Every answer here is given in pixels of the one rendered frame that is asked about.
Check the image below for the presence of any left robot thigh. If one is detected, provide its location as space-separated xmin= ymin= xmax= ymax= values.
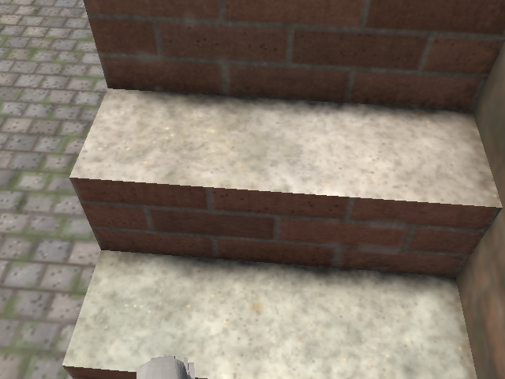
xmin=137 ymin=356 xmax=195 ymax=379

